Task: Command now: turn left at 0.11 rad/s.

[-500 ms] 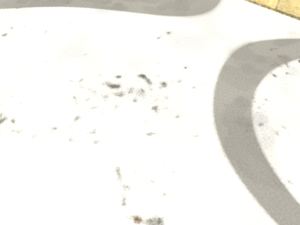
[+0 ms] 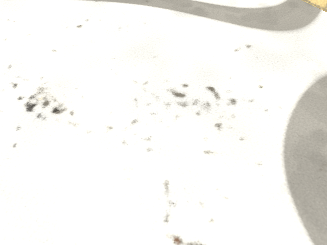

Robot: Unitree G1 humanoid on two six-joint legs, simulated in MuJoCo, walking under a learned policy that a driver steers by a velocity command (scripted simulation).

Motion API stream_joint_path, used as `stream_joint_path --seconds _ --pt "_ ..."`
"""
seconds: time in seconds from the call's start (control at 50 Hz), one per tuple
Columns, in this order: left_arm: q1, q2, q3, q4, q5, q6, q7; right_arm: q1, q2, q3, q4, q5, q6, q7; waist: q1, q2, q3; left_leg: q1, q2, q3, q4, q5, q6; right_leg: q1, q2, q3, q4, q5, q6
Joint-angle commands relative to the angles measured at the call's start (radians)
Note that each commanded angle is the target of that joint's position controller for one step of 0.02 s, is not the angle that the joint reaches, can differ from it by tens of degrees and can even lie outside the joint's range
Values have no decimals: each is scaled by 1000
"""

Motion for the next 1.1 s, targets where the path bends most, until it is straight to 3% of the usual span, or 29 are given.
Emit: stream_joint_path --seconds 0.02,0.04,0.08,0.14,0.18,0.22,0.24,0.3,0.36,0.38,0.4,0.42,0.44,0.46,0.48,0.54,0.6,0.68,0.76,0.82,0.86,0.88,0.9,0.92,0.94,0.96,0.98,1.02,1.1 --pt "26 72 8 -45 -1 -9 5 -31 -119 -12 -47 4 -36 -12 10 143 -87 39 273 -217 -99 415 113 53 -42 37 -100 -16 -3" --pt "7 87 13 -35 3 -7 5 -47 -105 -5 -45 3 -40 -11 5 144 -64 18 224 -189 -100 318 84 66 -34 46 -117 42 -1" --pt "-11 119 25 -18 5 -9 -1 -26 -120 -5 -20 1 -43 -21 -14 149 -27 -2 159 -154 -109 236 44 76 -41 55 -123 153 3" --pt "21 99 16 24 1 -14 -2 7 -116 -4 20 8 -46 -25 -13 90 -22 13 144 -136 -102 232 38 78 -54 60 -146 188 5" --pt "26 90 17 47 10 -13 -3 40 -135 -13 47 6 -39 -23 -28 96 -28 13 132 -160 -132 -112 74 49 -3 7 -78 -24 -5" --pt "-14 89 20 35 25 -8 -12 82 -178 -32 64 -5 -26 -15 -59 155 74 -36 207 -297 -237 -511 147 -110 39 -45 50 -182 -21" --pt "-34 78 18 24 27 -9 -17 97 -190 -37 68 -6 -24 -10 -71 177 122 -52 256 -371 -282 -589 185 -167 39 -54 96 -191 -31" --pt "-43 82 22 9 19 -35 -27 83 -173 -41 77 -9 -44 -4 -54 168 127 -29 311 -424 -312 -474 227 -217 -10 -7 173 -169 -65" --pt "81 64 24 59 11 -63 -32 -7 -167 -46 71 9 -66 3 35 124 67 -138 226 -257 -233 -307 174 75 22 -51 -40 -27 -85" --pt "174 74 31 101 11 -70 -26 -29 -148 -43 67 8 -71 3 76 82 45 -246 174 -200 -147 -302 144 252 40 -37 -99 -12 -82" --pt "280 129 45 129 21 -79 -15 -60 -93 -28 49 -1 -79 4 121 -58 28 -387 95 -96 63 -265 102 393 -95 164 -220 -165 -99" --pt "361 230 67 138 17 -83 -12 -77 -38 -12 14 3 -89 10 140 -265 5 -545 -28 62 347 -257 64 451 -335 600 -421 -488 -180" --pt "316 204 62 146 17 -73 -13 -77 -129 -33 18 -20 -89 11 90 -153 76 -577 12 9 490 -265 73 338 -388 678 -442 -533 -227" --pt "225 160 50 119 15 -74 -17 -48 -129 -35 38 -20 -92 22 31 -67 117 -569 59 -18 546 -175 80 277 -347 593 -431 -487 -217" --pt "169 133 43 105 13 -81 -19 -16 -114 -31 62 -15 -96 33 0 -45 112 -545 85 -11 554 -100 76 253 -297 499 -436 -382 -190" --pt "181 95 27 128 7 -104 -17 -2 -91 -23 91 -28 -92 48 -11 -57 52 -512 111 46 566 37 44 286 -203 282 -424 0 -147" --pt "262 81 19 177 -2 -110 -18 -77 -74 -16 71 -27 -81 50 5 -66 50 -577 119 90 555 87 13 318 -185 188 -400 284 -155" --pt "293 70 10 212 3 -108 -13 -236 -50 1 16 -21 -79 52 30 -71 89 -567 105 141 381 155 -13 276 -157 113 -402 449 -159" --pt "303 85 10 243 6 -112 -7 -314 -45 11 -17 -11 -84 49 35 -87 107 -450 77 169 195 198 20 272 -182 84 -401 560 -160" --pt "250 103 13 252 5 -114 -1 -218 -74 -3 3 -11 -91 33 -32 -88 55 -283 30 175 136 147 79 317 -206 55 -277 880 -138" --pt "215 119 17 251 6 -105 2 68 -116 -30 99 -13 -105 13 -152 -68 -98 24 -15 175 61 132 122 289 -176 17 48 996 -108" --pt "222 98 10 235 2 -103 -1 228 -173 -50 137 -34 -112 0 -204 -14 -197 269 128 22 41 10 161 108 -138 -5 312 720 -97" --pt "342 -34 -15 213 -22 -102 -15 297 -269 -74 141 -58 -112 -4 -134 213 -340 546 454 -496 -24 -157 294 -243 32 -39 719 -34 -56" --pt "296 71 14 225 -4 -100 -12 240 -225 -71 141 -9 -101 8 -144 132 -332 472 463 -718 -191 -255 320 -354 73 80 844 -210 -74" --pt "186 95 25 184 1 -102 -13 113 -178 -59 128 4 -101 8 -89 101 -136 312 418 -519 -211 -266 280 -414 1 86 831 -104 -85" --pt "130 83 22 172 2 -110 -18 52 -114 -44 121 4 -111 13 -70 57 -59 172 375 -393 -246 -146 256 -382 -35 77 771 -31 -88" --pt "120 63 22 176 6 -105 -20 37 -84 -36 131 0 -121 13 -37 50 -18 79 327 -295 -267 -30 222 -330 -63 75 716 -4 -85" --pt "150 22 15 187 25 -79 -33 57 -42 -21 163 0 -137 10 10 65 -11 -22 272 -175 -294 107 190 -237 -85 68 646 9 -64" --pt "31 17 16 146 29 -55 -46 147 -78 -27 208 6 -155 10 9 61 33 -21 243 -81 -348 193 195 -340 -112 21 535 97 -28"
Keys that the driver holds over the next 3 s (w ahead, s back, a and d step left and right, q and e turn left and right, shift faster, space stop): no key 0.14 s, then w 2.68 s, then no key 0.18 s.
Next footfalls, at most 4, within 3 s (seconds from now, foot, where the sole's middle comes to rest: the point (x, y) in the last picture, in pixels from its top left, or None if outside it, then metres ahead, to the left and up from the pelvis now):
0.88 left None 0.43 0.07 -0.77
1.42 right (194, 188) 0.74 -0.09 -0.77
1.98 left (155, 136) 1.04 0.10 -0.77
2.54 right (188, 95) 1.34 -0.08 -0.77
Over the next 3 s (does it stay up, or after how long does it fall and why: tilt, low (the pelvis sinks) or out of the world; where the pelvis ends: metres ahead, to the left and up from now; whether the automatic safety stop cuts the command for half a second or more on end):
stays up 1.41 0.00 0.00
